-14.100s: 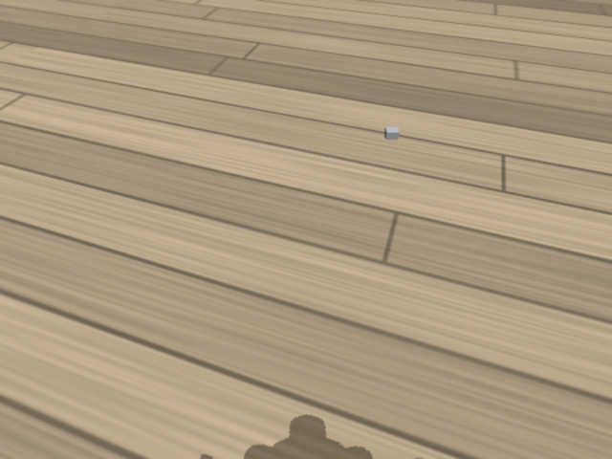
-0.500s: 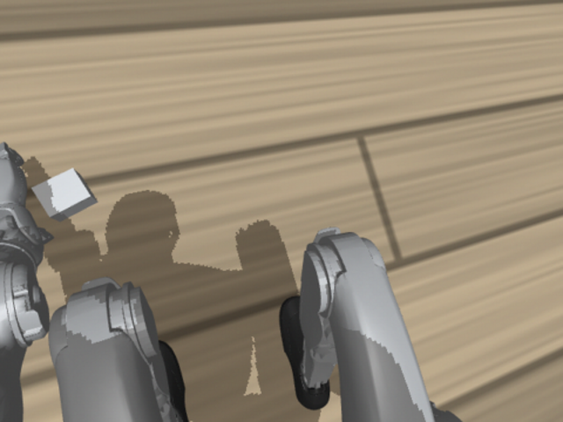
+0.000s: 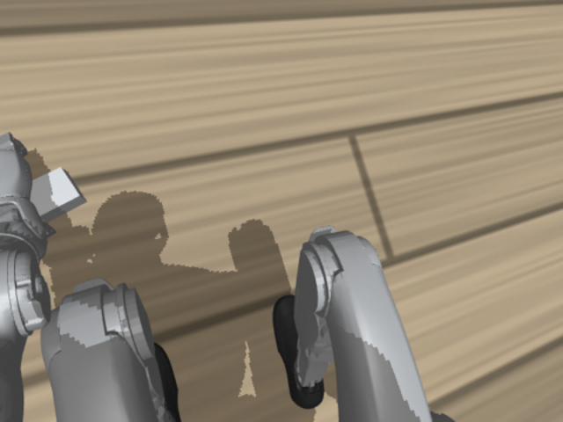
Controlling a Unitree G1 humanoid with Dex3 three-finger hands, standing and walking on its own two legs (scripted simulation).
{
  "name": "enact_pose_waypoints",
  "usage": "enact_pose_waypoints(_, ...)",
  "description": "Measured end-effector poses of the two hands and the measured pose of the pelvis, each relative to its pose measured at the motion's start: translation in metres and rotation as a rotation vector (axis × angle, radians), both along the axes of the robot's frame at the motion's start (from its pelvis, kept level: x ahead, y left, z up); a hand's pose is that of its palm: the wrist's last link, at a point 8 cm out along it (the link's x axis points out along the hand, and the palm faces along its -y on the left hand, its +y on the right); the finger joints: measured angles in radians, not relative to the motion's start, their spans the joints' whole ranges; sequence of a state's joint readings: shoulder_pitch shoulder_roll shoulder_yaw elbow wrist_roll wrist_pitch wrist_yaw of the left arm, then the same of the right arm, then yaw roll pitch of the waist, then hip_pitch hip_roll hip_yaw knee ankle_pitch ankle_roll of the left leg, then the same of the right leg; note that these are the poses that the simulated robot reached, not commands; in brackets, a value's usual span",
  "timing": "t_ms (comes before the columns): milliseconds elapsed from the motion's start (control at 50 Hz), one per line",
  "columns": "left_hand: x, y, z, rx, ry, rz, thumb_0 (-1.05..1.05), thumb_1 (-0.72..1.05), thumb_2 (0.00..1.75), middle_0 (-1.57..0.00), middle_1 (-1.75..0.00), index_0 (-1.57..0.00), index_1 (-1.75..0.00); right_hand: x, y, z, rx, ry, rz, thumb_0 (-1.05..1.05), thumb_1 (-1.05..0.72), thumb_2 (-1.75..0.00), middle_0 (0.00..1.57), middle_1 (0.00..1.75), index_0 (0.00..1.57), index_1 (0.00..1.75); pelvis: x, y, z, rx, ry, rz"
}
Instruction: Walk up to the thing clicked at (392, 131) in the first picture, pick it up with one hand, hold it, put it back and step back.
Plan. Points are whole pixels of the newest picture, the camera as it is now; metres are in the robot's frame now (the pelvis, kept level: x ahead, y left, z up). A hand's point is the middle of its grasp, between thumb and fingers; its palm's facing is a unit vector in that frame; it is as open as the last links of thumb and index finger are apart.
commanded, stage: approach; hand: left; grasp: from above
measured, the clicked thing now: (54, 195) +0.48 +0.27 -0.29
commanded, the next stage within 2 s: rest palm in 0.48 s
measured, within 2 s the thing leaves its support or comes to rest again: neither
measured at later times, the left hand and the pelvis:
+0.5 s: hand (39, 202) +0.44 +0.26 -0.19, palm faces -0.46 -0.24 -0.85, open 13.8 cm; pelvis +0.00 +0.00 +0.00, yaw +0 degrees
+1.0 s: hand (46, 200) +0.45 +0.26 -0.23, palm faces -0.40 -0.26 -0.88, open 13.5 cm; pelvis +0.00 +0.00 +0.00, yaw -2 degrees
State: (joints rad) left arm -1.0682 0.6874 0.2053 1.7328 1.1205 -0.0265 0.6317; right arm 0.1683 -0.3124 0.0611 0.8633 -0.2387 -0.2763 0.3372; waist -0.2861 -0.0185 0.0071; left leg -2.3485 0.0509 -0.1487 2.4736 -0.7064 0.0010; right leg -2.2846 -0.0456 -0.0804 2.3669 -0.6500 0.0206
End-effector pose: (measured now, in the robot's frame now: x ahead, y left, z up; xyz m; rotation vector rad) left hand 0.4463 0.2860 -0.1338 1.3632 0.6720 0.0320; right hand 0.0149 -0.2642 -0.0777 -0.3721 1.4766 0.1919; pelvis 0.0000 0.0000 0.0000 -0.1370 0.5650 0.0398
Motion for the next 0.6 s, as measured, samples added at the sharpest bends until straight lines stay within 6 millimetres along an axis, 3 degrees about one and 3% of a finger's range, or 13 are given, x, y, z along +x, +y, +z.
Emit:
enact_pose_waypoints(160, 0.052, -0.042, 0.028, 0.010, -0.101, -0.044, 0.00, -0.41, 0.89, -0.28, -0.81, -0.25, -0.84, -0.014, 0.004, 0.006, 0.020, 0.001, -0.066, 0.00, -0.89, -0.90, 0.19, 0.30, 0.20, 0.30, 0.003, 0.001, 0.003, -0.005, 0.027, -0.009)
enact_pose_waypoints(260, 0.067, -0.053, 0.045, 0.030, -0.075, -0.018, 0.00, -0.46, 0.92, -0.25, -0.83, -0.21, -0.87, -0.027, 0.006, 0.006, 0.040, 0.014, -0.124, 0.00, -0.89, -0.90, 0.19, 0.30, 0.20, 0.30, 0.004, 0.001, 0.007, -0.001, 0.045, -0.015)
enact_pose_waypoints(360, 0.054, -0.043, 0.040, 0.030, 0.015, 0.044, 0.00, -0.47, 0.93, -0.22, -0.86, -0.18, -0.89, -0.043, 0.007, 0.005, 0.051, 0.040, -0.151, 0.00, -0.89, -0.89, 0.19, 0.30, 0.20, 0.30, 0.001, 0.000, 0.009, 0.006, 0.037, -0.014)
enact_pose_waypoints(460, 0.020, -0.026, 0.014, 0.017, 0.106, 0.044, 0.00, -0.47, 0.93, -0.21, -0.87, -0.18, -0.90, -0.053, 0.007, 0.004, 0.057, 0.081, -0.124, 0.00, -0.88, -0.89, 0.19, 0.30, 0.20, 0.30, -0.003, -0.002, 0.006, 0.014, 0.015, -0.009)
enact_pose_waypoints(540, -0.005, -0.020, -0.009, -0.012, 0.122, -0.002, 0.00, -0.46, 0.91, -0.22, -0.88, -0.19, -0.90, -0.050, 0.006, 0.003, 0.048, 0.094, -0.078, 0.00, -0.88, -0.89, 0.20, 0.30, 0.20, 0.30, -0.005, -0.004, 0.002, 0.014, -0.003, -0.004)
enact_pose_waypoints(600, -0.010, -0.017, -0.017, -0.027, 0.069, -0.032, 0.00, -0.44, 0.90, -0.23, -0.87, -0.20, -0.90, -0.038, 0.003, 0.002, 0.033, 0.083, -0.040, 0.00, -0.88, -0.89, 0.20, 0.30, 0.20, 0.30, -0.005, -0.004, 0.000, 0.013, -0.011, -0.003)
